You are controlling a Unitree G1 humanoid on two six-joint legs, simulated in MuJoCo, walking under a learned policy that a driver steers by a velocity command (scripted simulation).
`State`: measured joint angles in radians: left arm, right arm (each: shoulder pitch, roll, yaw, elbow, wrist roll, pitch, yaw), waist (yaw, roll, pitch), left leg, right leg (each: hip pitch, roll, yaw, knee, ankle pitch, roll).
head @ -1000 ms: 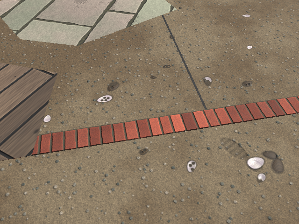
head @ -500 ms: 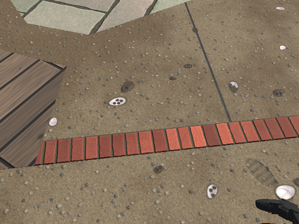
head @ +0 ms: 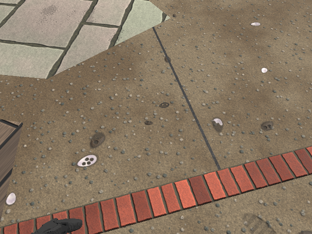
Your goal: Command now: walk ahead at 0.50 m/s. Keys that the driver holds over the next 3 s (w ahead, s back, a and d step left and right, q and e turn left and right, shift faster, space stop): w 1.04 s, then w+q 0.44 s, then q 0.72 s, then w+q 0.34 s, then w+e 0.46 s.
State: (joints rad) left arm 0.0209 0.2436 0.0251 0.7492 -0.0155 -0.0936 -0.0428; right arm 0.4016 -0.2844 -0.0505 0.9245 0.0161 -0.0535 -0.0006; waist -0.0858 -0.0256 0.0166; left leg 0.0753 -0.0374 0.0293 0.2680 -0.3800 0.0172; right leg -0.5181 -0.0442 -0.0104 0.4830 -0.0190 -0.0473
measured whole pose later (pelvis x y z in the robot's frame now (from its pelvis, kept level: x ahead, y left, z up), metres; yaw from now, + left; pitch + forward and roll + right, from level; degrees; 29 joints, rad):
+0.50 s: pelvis +0.28 +0.00 +0.00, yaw +1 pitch +2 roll -2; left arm 0.37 0.28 0.06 0.94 -0.02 -0.07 0.00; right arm 0.03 -0.26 -0.03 0.77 0.01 -0.08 0.04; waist 0.08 0.04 0.02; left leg -0.57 0.07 -0.01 0.52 0.01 0.04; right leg 0.07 0.04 -0.05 0.23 -0.33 -0.01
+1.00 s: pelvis +0.56 +0.03 +0.01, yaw +0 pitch +2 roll +2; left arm 0.04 0.25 0.04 0.81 -0.01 -0.08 -0.03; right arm 0.36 -0.26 -0.05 0.94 0.01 -0.07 0.00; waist -0.08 -0.04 0.01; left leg 0.04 -0.06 0.05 0.20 -0.27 0.04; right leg -0.62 -0.09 0.01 0.55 0.07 -0.01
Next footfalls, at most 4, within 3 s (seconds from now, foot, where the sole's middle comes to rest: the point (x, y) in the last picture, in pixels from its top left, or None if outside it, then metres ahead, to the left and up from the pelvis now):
0.02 right None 0.19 -0.12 -0.77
0.54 left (124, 232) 0.49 0.12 -0.77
1.10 right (171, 162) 0.80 -0.11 -0.77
1.62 left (114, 125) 1.05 0.17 -0.77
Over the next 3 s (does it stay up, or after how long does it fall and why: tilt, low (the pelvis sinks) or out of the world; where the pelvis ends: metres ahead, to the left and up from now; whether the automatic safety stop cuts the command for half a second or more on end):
stays up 1.17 0.29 0.00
